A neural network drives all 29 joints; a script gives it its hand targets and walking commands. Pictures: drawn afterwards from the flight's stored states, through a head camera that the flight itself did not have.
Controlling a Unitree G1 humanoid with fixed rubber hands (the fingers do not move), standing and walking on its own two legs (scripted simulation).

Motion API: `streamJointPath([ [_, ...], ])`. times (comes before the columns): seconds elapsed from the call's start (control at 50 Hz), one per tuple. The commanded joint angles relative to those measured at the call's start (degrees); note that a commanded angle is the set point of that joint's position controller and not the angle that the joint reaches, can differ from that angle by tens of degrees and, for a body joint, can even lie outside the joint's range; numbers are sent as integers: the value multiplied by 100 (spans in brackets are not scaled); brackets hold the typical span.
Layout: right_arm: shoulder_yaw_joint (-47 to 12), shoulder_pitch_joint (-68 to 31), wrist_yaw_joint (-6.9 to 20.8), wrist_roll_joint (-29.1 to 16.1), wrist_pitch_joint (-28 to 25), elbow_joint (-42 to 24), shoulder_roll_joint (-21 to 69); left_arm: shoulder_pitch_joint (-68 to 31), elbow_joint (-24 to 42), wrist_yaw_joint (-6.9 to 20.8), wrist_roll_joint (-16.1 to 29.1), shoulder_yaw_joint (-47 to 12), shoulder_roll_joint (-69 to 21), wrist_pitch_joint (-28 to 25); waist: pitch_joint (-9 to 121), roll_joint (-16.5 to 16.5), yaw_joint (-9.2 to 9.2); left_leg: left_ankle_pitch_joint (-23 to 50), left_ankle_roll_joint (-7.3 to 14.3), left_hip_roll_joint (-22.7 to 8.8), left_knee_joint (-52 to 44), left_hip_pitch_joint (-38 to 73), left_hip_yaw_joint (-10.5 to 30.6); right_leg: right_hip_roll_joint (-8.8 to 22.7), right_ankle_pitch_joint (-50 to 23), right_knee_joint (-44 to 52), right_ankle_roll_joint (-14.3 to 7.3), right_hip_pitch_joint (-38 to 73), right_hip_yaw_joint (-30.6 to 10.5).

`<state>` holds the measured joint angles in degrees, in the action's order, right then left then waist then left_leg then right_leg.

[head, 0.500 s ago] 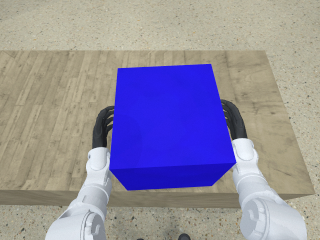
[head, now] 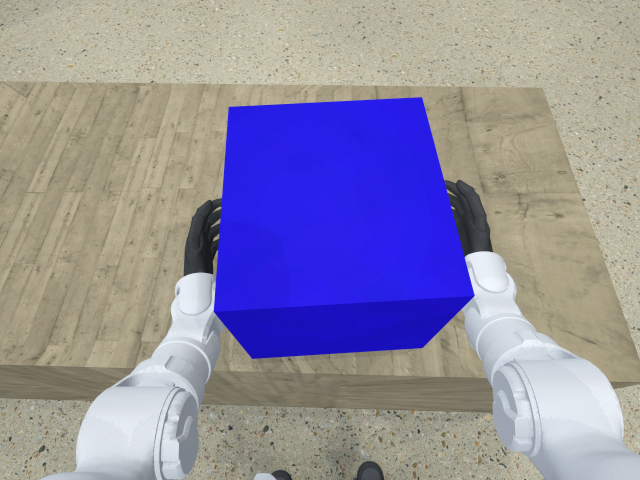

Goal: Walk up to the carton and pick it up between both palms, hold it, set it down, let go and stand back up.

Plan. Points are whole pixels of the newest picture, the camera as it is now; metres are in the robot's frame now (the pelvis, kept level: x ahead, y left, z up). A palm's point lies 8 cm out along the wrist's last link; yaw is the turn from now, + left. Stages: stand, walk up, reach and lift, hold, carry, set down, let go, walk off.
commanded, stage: set down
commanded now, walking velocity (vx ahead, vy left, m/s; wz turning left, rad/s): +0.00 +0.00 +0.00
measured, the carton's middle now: (332, 235) +0.46 +0.02 -0.04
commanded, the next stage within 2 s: none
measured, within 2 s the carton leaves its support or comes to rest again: rests again in 0.02 s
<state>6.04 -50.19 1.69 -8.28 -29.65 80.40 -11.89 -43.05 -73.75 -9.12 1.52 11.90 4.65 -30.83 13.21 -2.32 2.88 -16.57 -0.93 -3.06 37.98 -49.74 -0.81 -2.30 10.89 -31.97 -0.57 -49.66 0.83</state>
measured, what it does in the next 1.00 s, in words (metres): shifts its weight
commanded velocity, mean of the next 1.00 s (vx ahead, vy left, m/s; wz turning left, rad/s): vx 0.00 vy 0.00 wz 0.00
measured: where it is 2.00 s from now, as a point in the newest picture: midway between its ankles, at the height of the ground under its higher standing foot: outside the picture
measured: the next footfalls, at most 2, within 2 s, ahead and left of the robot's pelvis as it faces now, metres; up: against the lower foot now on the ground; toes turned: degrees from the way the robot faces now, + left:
none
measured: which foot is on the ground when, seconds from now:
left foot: down 0.00-1.00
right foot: down 0.00-1.00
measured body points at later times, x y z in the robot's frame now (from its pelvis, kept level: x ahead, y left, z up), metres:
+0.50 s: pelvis -0.04 -0.02 -0.02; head +0.06 -0.03 +0.42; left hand +0.36 +0.19 -0.01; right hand +0.41 -0.21 +0.01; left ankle -0.02 +0.12 -0.71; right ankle +0.02 -0.12 -0.71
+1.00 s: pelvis -0.04 -0.03 -0.01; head +0.01 -0.04 +0.44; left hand +0.30 +0.20 -0.01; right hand +0.33 -0.24 -0.02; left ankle -0.02 +0.12 -0.71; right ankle +0.02 -0.12 -0.71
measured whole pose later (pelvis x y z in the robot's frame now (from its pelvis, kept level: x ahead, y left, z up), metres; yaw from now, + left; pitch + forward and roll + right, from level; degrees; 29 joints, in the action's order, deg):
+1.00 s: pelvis -0.04 -0.03 -0.01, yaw +2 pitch +17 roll +1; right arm -6.8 -30.3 3.0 -22.7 -30.9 74.2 -17.1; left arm -29.6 -69.4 -3.7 10.2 3.5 8.1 -29.3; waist 12.5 0.4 3.8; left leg -16.7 -1.9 -1.8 41.9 -42.1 -0.8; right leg -1.0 14.7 -43.1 -2.2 -45.3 0.9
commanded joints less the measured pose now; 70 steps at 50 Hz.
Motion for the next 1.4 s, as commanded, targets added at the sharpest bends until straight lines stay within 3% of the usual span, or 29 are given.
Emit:
streamJointPath([
  [0.0,-907,-2040,16,-677,-327,197,-1422,-1803,-101,175,637,-985,561,-89,4199,11,189,3978,-709,34,501,2586,-130,-330,-1576,-412,-145,801,421],
  [0.12,-993,-1866,87,-995,-389,43,-1888,-1800,315,167,951,-1033,961,-93,4256,138,105,3910,-670,60,591,2455,-110,-359,-1663,-639,-16,772,423],
  [0.26,-1555,-2021,258,-1341,-110,137,-1759,-1789,-646,322,1076,-986,1471,-147,3440,523,403,1714,-352,178,251,1217,-190,-90,-642,-763,131,1353,153],
  [0.42,-1555,-1966,258,-1446,9,180,-1746,-2190,-414,417,1352,-1298,1604,-174,2944,452,44,573,-240,248,330,776,-191,68,270,-903,130,1281,122],
  [0.6,-1966,-894,157,-1683,-133,-689,-1390,-931,193,533,1365,-1228,1471,-47,2972,759,222,1231,-198,330,345,1199,-116,43,-436,-835,142,2079,53],
  [0.62,-1732,-1418,156,-1572,-163,-470,-1580,-1475,-94,513,1181,-1051,1627,-98,2872,600,303,639,-185,357,314,807,-243,141,297,-779,180,1910,-37],
  [0.64,-1515,-1190,155,-1593,-195,-752,-1698,-1273,249,495,1127,-1173,1596,-117,3059,319,129,725,-227,366,312,1073,-162,61,179,-863,129,1721,68],
  [0.66,-1750,-209,109,-1675,-327,-1222,-1388,-290,771,502,1061,-1075,1408,-101,3187,646,216,1403,-200,342,339,1466,-90,1,-633,-811,149,2276,50],
  [0.68,-1617,-368,106,-1661,-404,-1029,-1656,-220,818,525,977,-1054,1395,-39,3165,490,163,1737,-246,354,310,1655,-126,-82,-961,-840,102,2340,159],
  [0.76,-1496,-206,158,-1683,-433,-1388,-1747,-203,1338,528,1045,-1203,1310,21,2910,406,43,1874,-239,370,309,2049,-21,-122,-757,-675,24,2103,207],
  [0.78,-1532,-502,149,-1599,-439,-1609,-1662,-402,1096,529,1093,-1104,1463,19,2850,680,154,1412,-183,373,334,1777,-85,-51,-346,-617,69,2117,151],
  [0.8,-1403,-279,204,-1541,-417,-1488,-1731,-396,1475,523,1077,-1193,1316,-35,2665,539,-37,1056,-192,364,115,1813,-51,-57,-27,-515,35,2240,158],
  [0.82,-1485,-365,216,-1552,-324,-1528,-1495,-616,1440,489,1149,-1250,1387,-68,2571,484,67,894,-151,364,35,1772,-97,-4,195,-449,32,2187,120],
  [0.84,-1495,556,170,-1590,-462,-1797,-1579,359,1714,529,1048,-1094,1336,-36,2628,698,63,1127,-166,397,110,1861,-83,-7,-242,-505,64,2630,64],
  [0.86,-1426,557,153,-1610,-491,-1814,-1641,343,1974,542,1114,-1230,1259,-7,2465,714,-183,1363,-161,403,143,1945,-17,-52,-473,-572,76,2712,99],
  [0.88,-1312,135,233,-1510,-430,-1569,-1624,-36,1658,524,1128,-1271,1266,-33,2397,527,-53,1017,-193,397,16,2050,-48,-59,82,-403,11,2249,151],
  [0.92,-1291,845,170,-1460,-349,-1523,-1634,703,1438,577,1090,-1290,1324,131,1544,828,-278,357,-126,425,-134,1767,-1,73,618,-258,31,2587,-3],
  [0.96,-1430,676,255,-1494,-355,-1761,-1467,416,1570,555,1161,-1315,1330,80,1393,748,-60,12,-94,454,-123,1469,-22,185,1206,-146,44,2747,-216],
  [1.02,-1535,1648,226,-1531,-452,-1957,-1103,1184,1990,565,1089,-1270,1197,27,1034,758,-147,266,-73,470,-215,1787,-54,286,910,11,49,3154,-359],
  [1.04,-1398,714,194,-1401,-343,-1986,-1258,420,1455,582,1136,-1237,1339,57,978,958,-69,-92,-31,487,-312,1610,-105,191,1232,-4,65,2906,-273],
  [1.08,-1422,1309,263,-1487,-297,-1761,-1203,782,1914,560,1134,-1403,1236,51,736,613,-246,-166,-67,461,-393,1815,-34,252,1314,7,-25,2854,-266],
  [1.16,-1250,1590,264,-1440,-451,-2085,-1414,1338,2227,575,1085,-1412,1171,90,831,623,-242,393,-106,422,-470,2178,20,91,603,18,-45,3091,-106],
  [1.18,-1490,2323,248,-1564,-437,-2192,-1298,2005,2350,624,962,-1173,1178,127,321,780,-68,465,-70,483,-491,2281,-95,170,586,192,22,3372,-210],
  [1.2,-1248,2117,278,-1474,-471,-2287,-1396,1890,2527,596,942,-1295,1091,152,581,709,-285,524,-97,435,-555,2384,10,61,421,111,-51,3191,-105],
  [1.26,-1154,2588,302,-1462,-655,-2416,-1451,2474,3142,561,756,-1179,1042,154,455,362,-235,1112,-155,501,-675,2738,-40,8,-145,201,-109,3618,-75],
  [1.32,-1100,2442,332,-1198,-564,-2607,-1350,2272,3087,529,874,-1170,1133,172,-56,640,-254,273,-33,490,-865,2268,-65,80,585,315,-49,3625,-193],
  [1.34,-943,3008,346,-1267,-668,-3059,-1367,2925,3611,508,1005,-1382,1032,142,378,772,-457,676,-40,481,-862,2685,-33,45,140,375,-58,3681,-106],
  [1.36,-1178,3501,371,-1368,-665,-2941,-1276,3439,3563,561,853,-1213,987,115,73,574,-189,1034,-80,502,-856,2773,-59,70,-150,373,-97,3886,-190],
  [1.38,-1146,3148,368,-1355,-703,-3209,-1260,3124,3550,561,844,-1219,1105,66,215,635,-235,1012,-39,506,-815,2729,-79,54,-144,350,-69,3822,-168],
])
